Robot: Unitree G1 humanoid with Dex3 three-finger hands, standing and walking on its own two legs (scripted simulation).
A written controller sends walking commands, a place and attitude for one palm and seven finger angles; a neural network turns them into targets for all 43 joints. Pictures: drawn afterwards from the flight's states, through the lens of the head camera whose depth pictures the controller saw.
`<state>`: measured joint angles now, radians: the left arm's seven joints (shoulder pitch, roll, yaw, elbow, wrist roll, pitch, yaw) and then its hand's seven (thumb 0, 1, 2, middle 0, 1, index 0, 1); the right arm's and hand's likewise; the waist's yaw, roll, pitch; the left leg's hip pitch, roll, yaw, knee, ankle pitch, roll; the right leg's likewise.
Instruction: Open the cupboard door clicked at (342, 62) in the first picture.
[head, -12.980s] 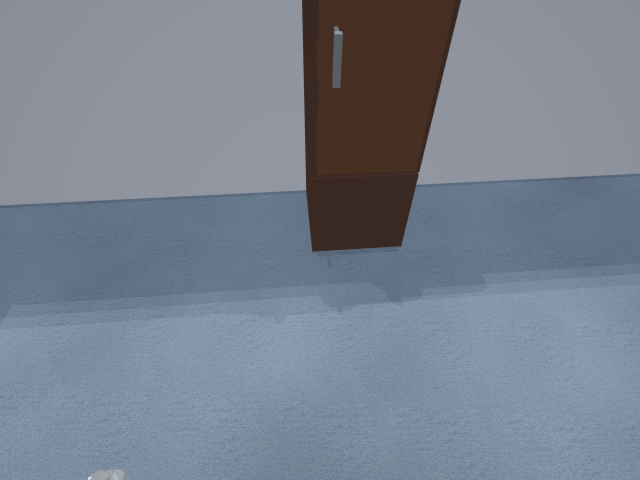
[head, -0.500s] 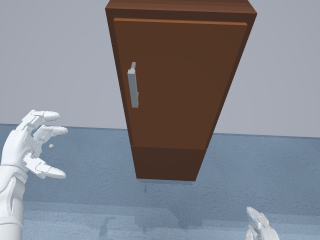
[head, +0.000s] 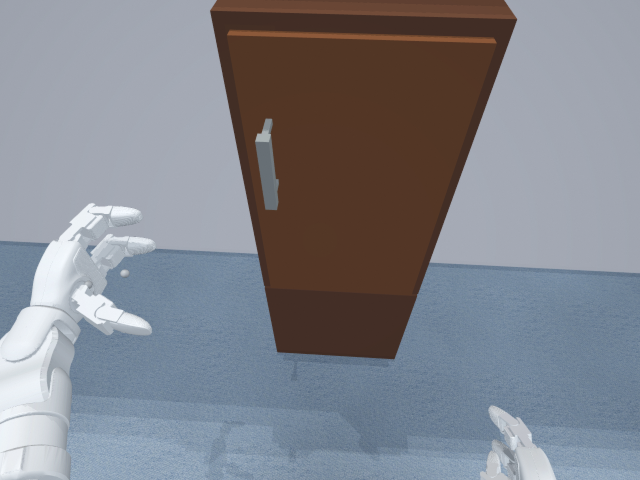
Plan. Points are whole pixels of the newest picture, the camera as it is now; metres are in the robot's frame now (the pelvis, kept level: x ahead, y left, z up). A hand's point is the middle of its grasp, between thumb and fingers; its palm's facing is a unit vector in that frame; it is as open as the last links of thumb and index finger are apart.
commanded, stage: move the hooked fingers beside the handle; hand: left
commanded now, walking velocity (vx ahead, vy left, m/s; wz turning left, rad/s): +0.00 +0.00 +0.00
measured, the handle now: (269, 166) +0.55 +0.13 +0.08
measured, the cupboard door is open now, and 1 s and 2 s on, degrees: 0 0 0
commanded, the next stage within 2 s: none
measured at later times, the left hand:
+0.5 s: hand (170, 231) +0.39 +0.23 +0.10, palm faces +0.01 -1.00 -0.02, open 14.0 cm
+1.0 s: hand (207, 203) +0.45 +0.20 +0.09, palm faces +0.00 -1.00 -0.02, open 14.0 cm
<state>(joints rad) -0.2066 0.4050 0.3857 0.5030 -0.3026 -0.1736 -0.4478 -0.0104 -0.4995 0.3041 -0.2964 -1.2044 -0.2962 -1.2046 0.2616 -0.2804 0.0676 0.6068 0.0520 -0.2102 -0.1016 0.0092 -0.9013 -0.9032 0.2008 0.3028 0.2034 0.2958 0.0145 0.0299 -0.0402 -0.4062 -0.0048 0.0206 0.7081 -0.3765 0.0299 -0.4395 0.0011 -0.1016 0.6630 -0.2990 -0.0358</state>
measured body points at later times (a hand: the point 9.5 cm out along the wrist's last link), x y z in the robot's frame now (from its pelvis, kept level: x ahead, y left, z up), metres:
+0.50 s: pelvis +0.00 +0.00 +0.00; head +0.05 +0.00 +0.45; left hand +0.38 +0.28 +0.10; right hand +0.10 -0.26 -0.11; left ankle -0.01 +0.10 -0.72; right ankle +0.03 -0.10 -0.72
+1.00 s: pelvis +0.00 +0.01 -0.01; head +0.06 +0.01 +0.44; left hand +0.44 +0.25 +0.10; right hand +0.06 -0.26 -0.12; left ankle -0.01 +0.10 -0.72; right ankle +0.03 -0.10 -0.72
